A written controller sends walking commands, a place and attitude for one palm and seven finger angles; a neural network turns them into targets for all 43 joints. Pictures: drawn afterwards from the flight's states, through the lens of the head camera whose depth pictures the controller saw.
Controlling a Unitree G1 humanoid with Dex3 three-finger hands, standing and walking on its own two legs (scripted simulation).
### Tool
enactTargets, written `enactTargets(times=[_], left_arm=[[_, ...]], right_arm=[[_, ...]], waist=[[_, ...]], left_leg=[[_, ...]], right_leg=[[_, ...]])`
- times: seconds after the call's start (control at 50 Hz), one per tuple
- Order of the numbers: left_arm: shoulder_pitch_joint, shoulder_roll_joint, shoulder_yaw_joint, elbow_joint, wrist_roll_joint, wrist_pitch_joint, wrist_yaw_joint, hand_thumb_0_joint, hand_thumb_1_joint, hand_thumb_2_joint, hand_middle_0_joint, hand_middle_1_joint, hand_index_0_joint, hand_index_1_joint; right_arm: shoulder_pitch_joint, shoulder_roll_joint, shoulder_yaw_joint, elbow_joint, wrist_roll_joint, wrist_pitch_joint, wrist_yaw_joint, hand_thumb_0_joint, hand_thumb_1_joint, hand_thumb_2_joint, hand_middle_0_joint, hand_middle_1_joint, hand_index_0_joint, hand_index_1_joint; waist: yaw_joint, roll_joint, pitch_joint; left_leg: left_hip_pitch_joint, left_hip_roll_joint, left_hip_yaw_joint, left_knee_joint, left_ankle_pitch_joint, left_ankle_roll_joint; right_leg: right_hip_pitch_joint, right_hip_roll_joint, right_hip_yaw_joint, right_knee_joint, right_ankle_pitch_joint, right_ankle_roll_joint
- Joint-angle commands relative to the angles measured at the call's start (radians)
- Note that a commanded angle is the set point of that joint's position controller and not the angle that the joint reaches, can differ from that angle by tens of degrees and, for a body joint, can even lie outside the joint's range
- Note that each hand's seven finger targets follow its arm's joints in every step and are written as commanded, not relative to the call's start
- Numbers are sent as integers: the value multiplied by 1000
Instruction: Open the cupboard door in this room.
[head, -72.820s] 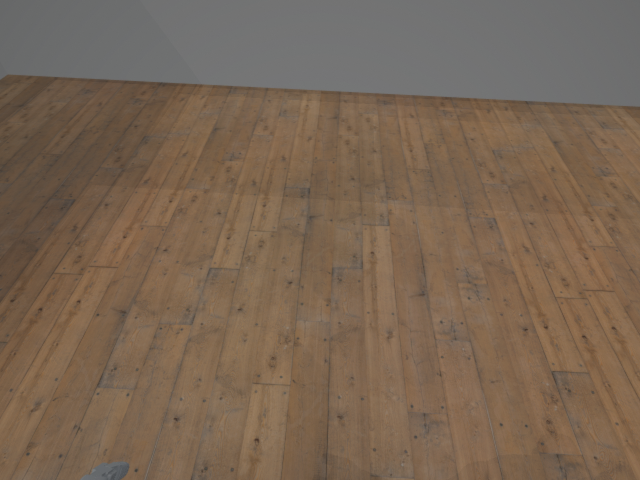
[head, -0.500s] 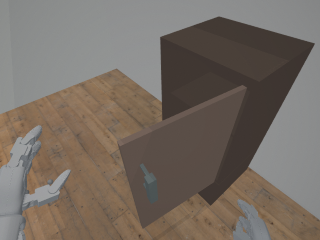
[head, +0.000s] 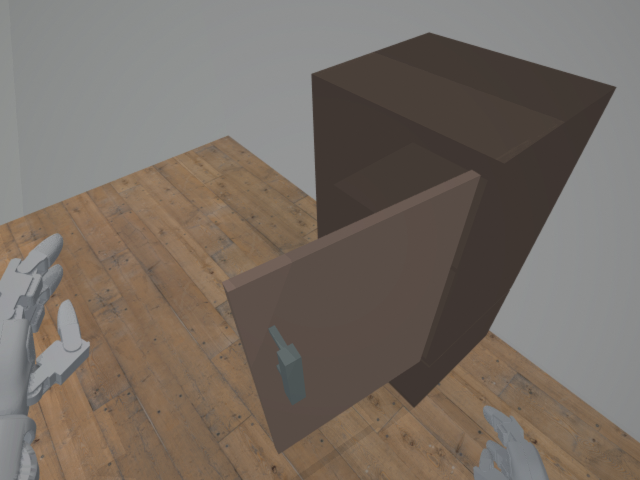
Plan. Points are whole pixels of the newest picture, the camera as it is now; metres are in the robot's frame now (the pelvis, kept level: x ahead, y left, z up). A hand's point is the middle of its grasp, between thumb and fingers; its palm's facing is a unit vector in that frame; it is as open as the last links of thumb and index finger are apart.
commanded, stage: draw the hand back to the body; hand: left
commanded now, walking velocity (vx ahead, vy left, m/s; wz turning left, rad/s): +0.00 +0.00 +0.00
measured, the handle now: (285, 364) +0.29 +0.10 -0.05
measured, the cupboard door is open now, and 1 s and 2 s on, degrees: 82 82 82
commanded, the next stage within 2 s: step back with the hand held close in 0.02 s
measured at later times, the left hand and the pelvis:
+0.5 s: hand (59, 355) +0.17 +0.28 +0.15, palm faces +0.34 -0.78 -0.53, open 7.4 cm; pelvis -0.04 +0.02 +0.00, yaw -2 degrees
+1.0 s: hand out of the picture +0.10 +0.30 +0.16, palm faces +0.47 -0.72 -0.51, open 7.4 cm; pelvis -0.10 +0.03 -0.02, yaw +2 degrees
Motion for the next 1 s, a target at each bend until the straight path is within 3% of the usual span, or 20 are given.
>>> enactTargets(times=[0.0,0.1,0.12,0.14,0.16,0.18,0.2,0.26,0.34,0.36,0.4,0.48,0.56,0.64,0.72,0.78,0.84,0.9,0.96,0.98], left_arm=[[-104,183,128,-200,-3,-66,20,0,900,900,-200,-300,-200,-300],[-100,174,119,-193,-4,-67,14,0,900,900,-200,-300,-200,-300],[-197,223,153,-234,-4,-73,22,0,900,900,-200,-300,-200,-300],[-250,313,258,-232,-1,-115,30,0,900,900,-200,-300,-200,-300],[-233,303,253,-187,7,-130,26,0,900,900,-200,-300,-200,-300],[-115,231,199,-138,6,-127,18,0,900,900,-200,-300,-200,-300],[-64,202,173,-150,7,-130,14,0,900,900,-200,-300,-200,-300],[-11,213,178,-227,7,-143,20,0,900,900,-200,-300,-200,-300],[46,246,220,-267,5,-135,31,0,900,900,-200,-300,-200,-300],[52,275,252,-270,3,-137,37,0,900,900,-200,-300,-200,-300],[72,260,245,-274,2,-135,38,0,900,900,-200,-300,-200,-300],[73,261,251,-285,6,-141,45,0,900,900,-200,-300,-200,-300],[36,249,241,-299,21,-151,51,0,900,900,-200,-300,-200,-300],[0,239,233,-289,35,-166,59,0,900,900,-200,-300,-200,-300],[-23,251,238,-297,38,-183,68,0,900,900,-200,-300,-200,-300],[-25,255,239,-320,34,-194,77,0,900,900,-200,-300,-200,-300],[-12,252,252,-338,39,-206,84,0,900,900,-200,-300,-200,-300],[20,247,270,-330,50,-212,85,0,900,900,-200,-300,-200,-300],[8,266,297,-309,60,-223,77,0,900,900,-200,-300,-200,-300],[2,245,272,-313,57,-224,72,0,900,900,-200,-300,-200,-300]], right_arm=[[-138,-98,-31,-163,1,-59,-5,0,-900,-900,200,300,200,300],[-142,-99,-33,-162,2,-57,-3,0,-900,-900,200,300,200,300],[-145,-103,-32,-157,1,-59,-5,0,-900,-900,200,300,200,300],[-114,-113,-27,-196,11,-36,-8,0,-900,-900,200,300,200,300],[-109,-105,-28,-181,6,-20,-10,0,-900,-900,200,300,200,300],[-122,-105,-33,-180,1,-8,-10,0,-900,-900,200,300,200,300],[-121,-113,-36,-187,-3,1,-7,0,-900,-900,200,300,200,300],[-128,-128,-44,-204,-10,16,-9,0,-900,-900,200,300,200,300],[-129,-122,-56,-240,-4,42,-11,0,-900,-900,200,300,200,300],[-137,-122,-60,-236,-5,48,-16,0,-900,-900,200,300,200,300],[-134,-116,-61,-254,-1,57,-17,0,-900,-900,200,300,200,300],[-131,-118,-65,-262,2,62,-23,0,-900,-900,200,300,200,300],[-128,-130,-67,-264,3,51,-25,0,-900,-900,200,300,200,300],[-106,-129,-64,-270,5,37,-24,0,-900,-900,200,300,200,300],[-87,-127,-65,-258,5,24,-23,0,-900,-900,200,300,200,300],[-82,-125,-60,-248,1,12,-26,0,-900,-900,200,300,200,300],[-84,-136,-62,-254,1,0,-27,0,-900,-900,200,300,200,300],[-90,-131,-66,-257,5,-11,-27,0,-900,-900,200,300,200,300],[-104,-132,-74,-250,-2,-21,-23,0,-900,-900,200,300,200,300],[-84,-127,-72,-243,-2,-21,-19,0,-900,-900,200,300,200,300]], waist=[[-2,-24,-48],[-1,-8,-55],[-5,-2,-73],[-63,-90,19],[-63,-93,12],[-65,-82,-12],[-65,-52,-57],[-62,26,-159],[-58,-34,-217],[-54,-15,-225],[-56,-19,-215],[-57,-2,-183],[-57,33,-125],[-68,-28,-66],[-77,-96,-66],[-80,-72,-76],[-75,15,-87],[-65,88,-114],[-64,72,-73],[-75,30,-53]], left_leg=[[-103,-11,-13,-69,265,23],[-100,-11,-13,-75,247,24],[-96,-14,-14,-74,243,25],[-169,0,-28,-38,160,35],[-178,-8,-41,-25,131,36],[-158,-7,-31,-11,151,37],[-143,-4,-24,-12,179,35],[-153,14,-35,-31,323,25],[-193,30,-46,-18,426,17],[-204,28,-51,-19,439,14],[-238,35,-56,-21,439,13],[-325,52,-74,-42,328,30],[-490,71,-100,-88,54,67],[-617,63,-110,-81,-222,88],[-546,24,-96,28,-273,80],[-489,25,-110,43,-266,74],[-617,73,-169,-64,-340,96],[-737,134,-221,-155,-361,121],[-831,128,-212,-112,-349,132],[-785,99,-195,-78,-289,115]], right_leg=[[74,-13,51,-55,145,-7],[76,-13,56,-60,121,-7],[81,-14,60,-62,125,-8],[-44,-57,161,-118,160,-7],[-50,-81,161,-126,148,-14],[-70,-89,162,-123,157,-15],[-58,-90,150,-106,182,-14],[18,-78,108,-13,330,-11],[51,-61,97,62,440,0],[62,-67,94,80,471,-3],[59,-61,94,108,470,1],[58,-56,104,145,407,8],[86,-44,118,179,258,17],[60,-57,160,172,106,14],[-82,-103,232,40,-111,-9],[-158,-112,224,17,-199,-17],[-40,-54,172,130,-143,9],[123,8,118,316,54,29],[170,14,175,350,154,23],[107,3,191,317,204,9]])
